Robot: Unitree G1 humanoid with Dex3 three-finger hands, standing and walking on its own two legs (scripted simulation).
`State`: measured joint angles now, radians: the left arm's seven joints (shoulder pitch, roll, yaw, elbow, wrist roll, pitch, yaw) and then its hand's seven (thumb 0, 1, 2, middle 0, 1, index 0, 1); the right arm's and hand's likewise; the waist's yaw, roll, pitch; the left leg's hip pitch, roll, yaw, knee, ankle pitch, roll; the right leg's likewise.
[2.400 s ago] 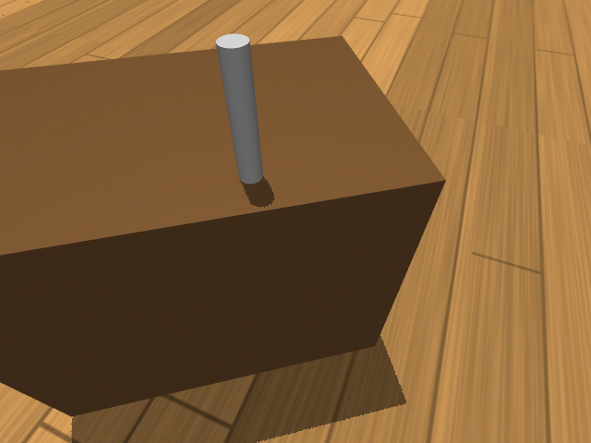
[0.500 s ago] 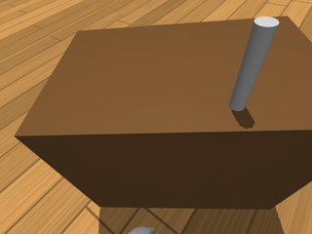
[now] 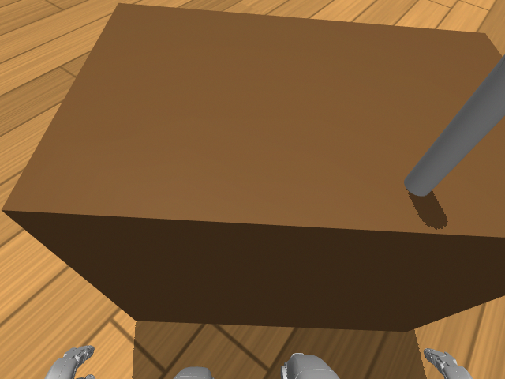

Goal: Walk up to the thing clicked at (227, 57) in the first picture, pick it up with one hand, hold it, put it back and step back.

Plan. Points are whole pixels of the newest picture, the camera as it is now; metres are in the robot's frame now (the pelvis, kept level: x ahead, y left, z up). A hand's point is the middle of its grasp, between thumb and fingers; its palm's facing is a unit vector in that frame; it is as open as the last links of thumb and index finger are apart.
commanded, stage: walk up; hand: right
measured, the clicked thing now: (460, 136) +0.41 -0.27 +0.16
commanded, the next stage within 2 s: stand in 1.82 s
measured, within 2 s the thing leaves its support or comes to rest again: neither
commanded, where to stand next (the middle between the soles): +0.02 -0.05 m, yaw -2 degrees
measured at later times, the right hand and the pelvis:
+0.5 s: hand out of the picture +0.04 -0.29 -0.14, palm faces -0.05 +0.91 -0.40, open 7.4 cm; pelvis -0.03 -0.03 +0.00, yaw +0 degrees
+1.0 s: hand out of the picture +0.04 -0.29 -0.13, palm faces -0.03 +0.94 -0.33, open 7.4 cm; pelvis -0.04 -0.04 +0.02, yaw -1 degrees
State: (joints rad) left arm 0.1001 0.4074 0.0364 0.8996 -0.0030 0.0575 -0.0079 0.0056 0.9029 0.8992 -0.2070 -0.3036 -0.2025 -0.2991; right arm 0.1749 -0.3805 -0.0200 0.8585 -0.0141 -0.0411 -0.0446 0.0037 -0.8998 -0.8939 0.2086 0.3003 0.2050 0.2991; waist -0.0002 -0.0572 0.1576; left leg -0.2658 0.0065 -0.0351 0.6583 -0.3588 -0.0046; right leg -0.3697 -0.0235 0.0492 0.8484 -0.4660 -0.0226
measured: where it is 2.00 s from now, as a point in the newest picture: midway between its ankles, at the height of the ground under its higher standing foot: outside the picture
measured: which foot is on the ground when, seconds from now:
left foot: down 0.00-0.10, up 0.12-0.34, down 0.36-1.00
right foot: up 0.00-0.06, down 0.08-1.00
